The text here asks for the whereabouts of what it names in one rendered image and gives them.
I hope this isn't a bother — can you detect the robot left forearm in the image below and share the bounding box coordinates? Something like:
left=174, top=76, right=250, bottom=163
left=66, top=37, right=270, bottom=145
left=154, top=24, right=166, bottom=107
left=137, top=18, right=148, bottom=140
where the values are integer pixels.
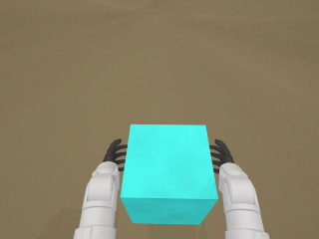
left=73, top=161, right=120, bottom=239

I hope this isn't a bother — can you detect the robot right forearm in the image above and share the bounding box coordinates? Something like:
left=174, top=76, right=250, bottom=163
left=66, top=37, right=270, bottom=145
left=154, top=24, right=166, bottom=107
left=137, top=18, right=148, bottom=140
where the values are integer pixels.
left=218, top=162, right=270, bottom=239

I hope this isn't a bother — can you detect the right robot hand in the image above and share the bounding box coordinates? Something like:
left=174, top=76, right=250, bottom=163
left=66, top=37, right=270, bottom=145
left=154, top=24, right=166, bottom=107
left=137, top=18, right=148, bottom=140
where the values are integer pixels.
left=209, top=139, right=234, bottom=174

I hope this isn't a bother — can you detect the carton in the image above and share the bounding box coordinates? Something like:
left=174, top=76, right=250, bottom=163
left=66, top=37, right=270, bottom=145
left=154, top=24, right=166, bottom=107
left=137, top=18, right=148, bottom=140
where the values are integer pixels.
left=120, top=124, right=218, bottom=225

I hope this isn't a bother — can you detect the left robot hand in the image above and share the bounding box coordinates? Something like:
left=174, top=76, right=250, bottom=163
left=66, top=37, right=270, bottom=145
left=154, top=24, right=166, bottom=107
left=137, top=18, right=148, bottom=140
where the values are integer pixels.
left=103, top=138, right=128, bottom=172

